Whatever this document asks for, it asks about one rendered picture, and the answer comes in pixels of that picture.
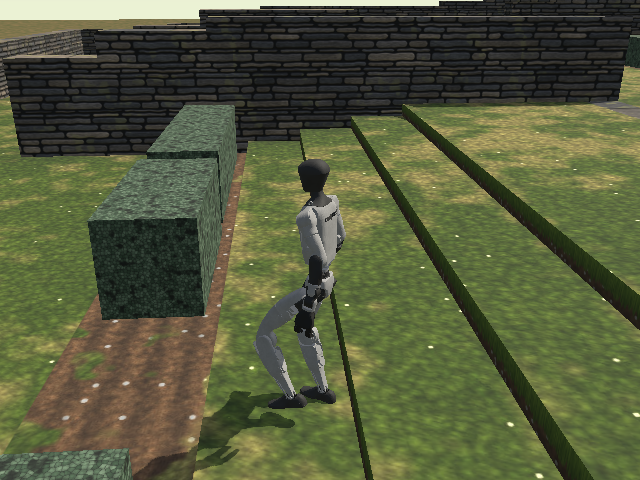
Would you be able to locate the right robot upper arm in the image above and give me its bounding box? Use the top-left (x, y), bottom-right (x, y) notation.
top-left (326, 195), bottom-right (346, 244)

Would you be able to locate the left robot foot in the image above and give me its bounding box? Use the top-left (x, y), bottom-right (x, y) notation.
top-left (268, 393), bottom-right (308, 409)

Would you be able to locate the left robot upper arm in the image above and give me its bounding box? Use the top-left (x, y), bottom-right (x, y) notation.
top-left (296, 207), bottom-right (327, 267)

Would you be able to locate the robot right thigh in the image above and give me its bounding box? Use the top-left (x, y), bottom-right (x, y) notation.
top-left (298, 278), bottom-right (337, 345)

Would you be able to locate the right robot forearm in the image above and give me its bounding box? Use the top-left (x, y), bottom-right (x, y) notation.
top-left (329, 240), bottom-right (344, 266)

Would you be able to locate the left robot hand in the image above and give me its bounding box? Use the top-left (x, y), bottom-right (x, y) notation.
top-left (294, 309), bottom-right (315, 338)

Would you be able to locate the left robot forearm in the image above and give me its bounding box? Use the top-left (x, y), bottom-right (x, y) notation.
top-left (302, 255), bottom-right (325, 312)

